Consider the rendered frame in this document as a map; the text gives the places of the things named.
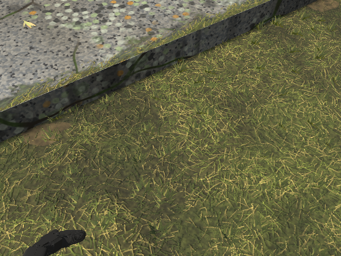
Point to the left robot hand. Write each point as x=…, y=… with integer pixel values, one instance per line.
x=54, y=241

